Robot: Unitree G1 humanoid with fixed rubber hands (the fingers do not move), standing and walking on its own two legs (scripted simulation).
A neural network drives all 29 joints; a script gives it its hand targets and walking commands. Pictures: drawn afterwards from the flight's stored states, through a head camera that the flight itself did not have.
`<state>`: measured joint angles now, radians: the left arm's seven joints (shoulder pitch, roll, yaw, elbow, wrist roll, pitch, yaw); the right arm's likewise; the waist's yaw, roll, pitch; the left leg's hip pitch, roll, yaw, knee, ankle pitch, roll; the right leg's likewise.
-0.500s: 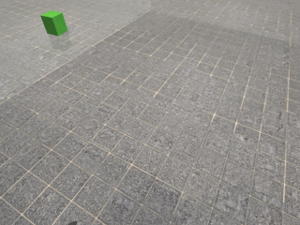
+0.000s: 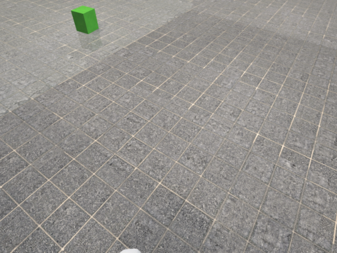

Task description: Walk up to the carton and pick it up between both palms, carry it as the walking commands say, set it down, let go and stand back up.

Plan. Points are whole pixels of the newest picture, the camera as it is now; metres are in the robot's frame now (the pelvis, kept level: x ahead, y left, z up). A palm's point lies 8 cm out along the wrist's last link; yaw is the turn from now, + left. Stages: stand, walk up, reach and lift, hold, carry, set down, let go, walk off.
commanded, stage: walk up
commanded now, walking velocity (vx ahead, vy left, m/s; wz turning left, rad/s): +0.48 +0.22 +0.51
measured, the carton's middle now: (85, 19) +2.86 +1.19 -0.65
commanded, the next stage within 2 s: none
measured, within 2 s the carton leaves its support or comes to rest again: neither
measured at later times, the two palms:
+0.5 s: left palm (35, 192) +0.30 +0.39 -0.11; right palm out of the picture +0.16 -0.10 -0.10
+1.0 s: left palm (57, 177) +0.35 +0.35 -0.12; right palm (190, 119) +0.64 -0.07 -0.12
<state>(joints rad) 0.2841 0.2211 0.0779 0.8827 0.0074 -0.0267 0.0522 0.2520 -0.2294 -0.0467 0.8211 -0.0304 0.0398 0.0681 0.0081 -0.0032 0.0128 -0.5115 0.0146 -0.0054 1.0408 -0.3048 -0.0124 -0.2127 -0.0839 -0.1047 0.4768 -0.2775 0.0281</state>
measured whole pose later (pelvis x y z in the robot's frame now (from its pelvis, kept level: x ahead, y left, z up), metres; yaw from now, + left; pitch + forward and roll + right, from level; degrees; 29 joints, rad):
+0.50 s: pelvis +0.18 +0.13 +0.01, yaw +13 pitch +1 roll -2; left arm 0.07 0.24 0.06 0.88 0.03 -0.02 -0.07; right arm 0.50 -0.16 -0.03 0.96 -0.02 -0.09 0.02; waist -0.09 -0.04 0.00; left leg -0.06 0.03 0.03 0.31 -0.27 0.02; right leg -0.65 -0.12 -0.10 1.01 -0.11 0.05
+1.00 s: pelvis +0.47 +0.14 +0.01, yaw +16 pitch -1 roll +0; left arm 0.40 0.19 0.05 1.09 0.02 -0.09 -0.02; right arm 0.17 -0.22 -0.07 0.93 -0.04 -0.03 0.03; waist 0.04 0.03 0.05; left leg -0.61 0.12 0.05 1.09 -0.14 0.04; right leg -0.15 -0.03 -0.17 0.38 -0.22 -0.04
